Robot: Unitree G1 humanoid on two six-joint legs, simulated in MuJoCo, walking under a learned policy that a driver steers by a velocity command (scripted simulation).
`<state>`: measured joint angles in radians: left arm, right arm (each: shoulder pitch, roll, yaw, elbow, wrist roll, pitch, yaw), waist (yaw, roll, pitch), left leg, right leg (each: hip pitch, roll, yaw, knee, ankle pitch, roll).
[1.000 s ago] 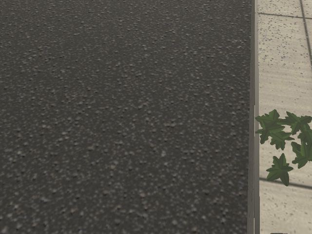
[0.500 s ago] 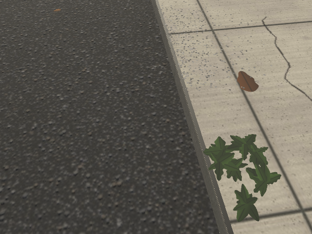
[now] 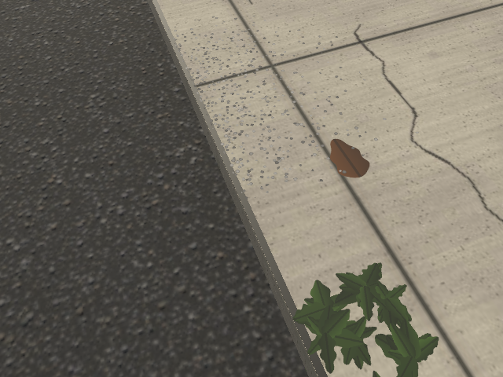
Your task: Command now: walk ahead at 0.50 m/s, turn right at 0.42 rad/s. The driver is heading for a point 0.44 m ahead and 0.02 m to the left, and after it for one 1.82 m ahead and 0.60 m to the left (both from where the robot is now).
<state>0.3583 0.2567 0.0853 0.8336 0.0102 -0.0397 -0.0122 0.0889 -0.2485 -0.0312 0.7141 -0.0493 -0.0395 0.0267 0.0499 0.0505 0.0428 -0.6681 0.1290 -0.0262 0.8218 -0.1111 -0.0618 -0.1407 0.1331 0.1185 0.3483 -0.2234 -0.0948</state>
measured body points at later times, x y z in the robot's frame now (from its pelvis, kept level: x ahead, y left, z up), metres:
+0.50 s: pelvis +0.25 +0.05 +0.00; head +0.26 +0.07 +0.45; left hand +0.42 +0.28 -0.11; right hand +0.22 -0.19 -0.13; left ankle +0.21 +0.14 -0.74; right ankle +0.27 -0.06 -0.58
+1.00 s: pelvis +0.40 -0.04 +0.07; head +0.44 -0.05 +0.51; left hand +0.49 +0.24 -0.03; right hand +0.62 -0.28 -0.04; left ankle +0.36 +0.08 -0.55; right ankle +0.52 -0.11 -0.62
